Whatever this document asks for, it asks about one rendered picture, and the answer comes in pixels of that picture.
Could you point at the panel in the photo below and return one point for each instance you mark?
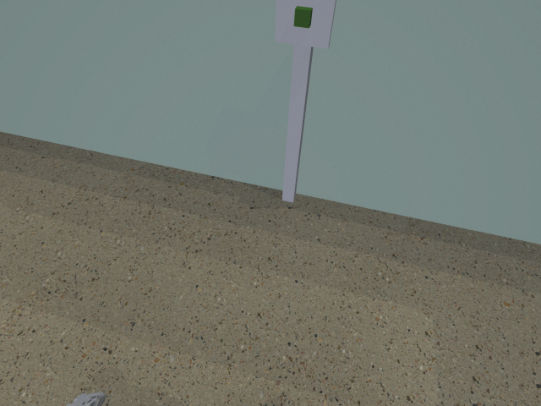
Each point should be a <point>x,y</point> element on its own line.
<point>304,40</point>

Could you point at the button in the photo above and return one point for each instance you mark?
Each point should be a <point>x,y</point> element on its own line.
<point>303,16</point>

